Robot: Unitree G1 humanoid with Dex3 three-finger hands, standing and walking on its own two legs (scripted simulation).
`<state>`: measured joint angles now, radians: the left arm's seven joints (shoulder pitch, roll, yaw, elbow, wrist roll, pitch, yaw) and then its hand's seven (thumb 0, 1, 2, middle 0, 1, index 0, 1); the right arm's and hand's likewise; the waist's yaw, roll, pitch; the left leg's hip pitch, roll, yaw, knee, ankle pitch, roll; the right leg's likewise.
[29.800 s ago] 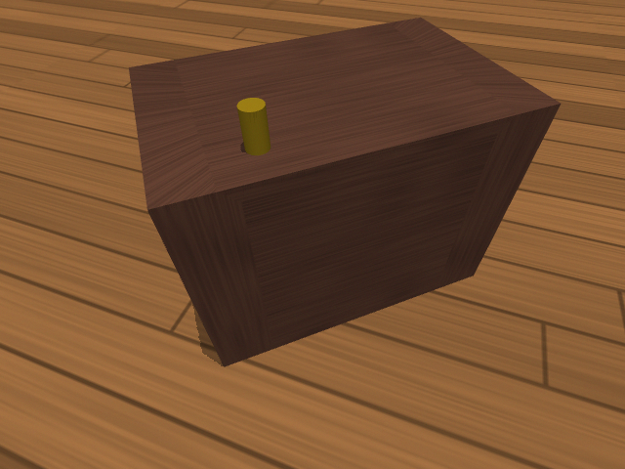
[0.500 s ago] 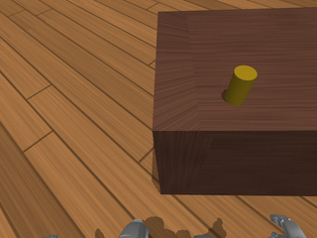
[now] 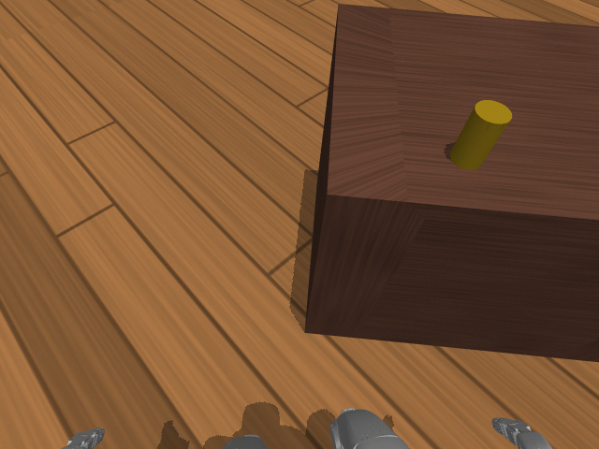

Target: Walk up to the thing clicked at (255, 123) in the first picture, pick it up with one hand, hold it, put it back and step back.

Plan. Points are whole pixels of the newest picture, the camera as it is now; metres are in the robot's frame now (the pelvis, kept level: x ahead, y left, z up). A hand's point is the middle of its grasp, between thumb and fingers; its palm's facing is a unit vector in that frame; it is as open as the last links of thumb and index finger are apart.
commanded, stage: step back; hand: right
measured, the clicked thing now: (478, 136) +0.59 -0.29 +0.04
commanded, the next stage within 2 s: none
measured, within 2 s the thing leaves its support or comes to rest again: neither
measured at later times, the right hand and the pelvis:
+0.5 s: hand out of the picture -0.09 -0.28 -0.17, palm faces +0.07 +0.94 -0.33, open 7.4 cm; pelvis -0.14 -0.01 +0.01, yaw -6 degrees
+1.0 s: hand out of the picture -0.20 -0.25 -0.14, palm faces +0.03 +0.91 -0.41, open 7.4 cm; pelvis -0.31 +0.03 -0.01, yaw -7 degrees
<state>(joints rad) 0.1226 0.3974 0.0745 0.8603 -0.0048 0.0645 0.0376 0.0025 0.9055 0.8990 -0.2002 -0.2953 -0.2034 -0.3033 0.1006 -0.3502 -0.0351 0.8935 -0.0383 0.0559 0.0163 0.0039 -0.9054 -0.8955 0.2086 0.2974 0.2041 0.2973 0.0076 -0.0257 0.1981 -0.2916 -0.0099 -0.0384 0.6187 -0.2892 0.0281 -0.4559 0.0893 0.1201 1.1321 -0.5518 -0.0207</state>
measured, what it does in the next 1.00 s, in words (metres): walks backwards: right foot, then left foot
